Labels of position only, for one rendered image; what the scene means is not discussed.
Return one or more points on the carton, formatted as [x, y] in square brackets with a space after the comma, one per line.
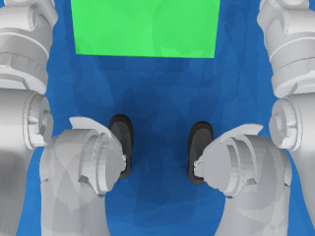
[146, 28]

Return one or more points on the left robot upper arm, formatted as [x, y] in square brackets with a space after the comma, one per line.
[25, 124]

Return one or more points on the left robot foot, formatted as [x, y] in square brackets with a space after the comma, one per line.
[121, 126]

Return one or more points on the robot left forearm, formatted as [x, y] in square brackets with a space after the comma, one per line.
[26, 28]

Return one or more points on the left robot shin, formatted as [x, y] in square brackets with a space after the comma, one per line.
[80, 122]

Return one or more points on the robot right forearm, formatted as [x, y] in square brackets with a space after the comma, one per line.
[289, 37]

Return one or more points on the right robot upper arm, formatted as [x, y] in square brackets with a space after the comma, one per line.
[292, 126]

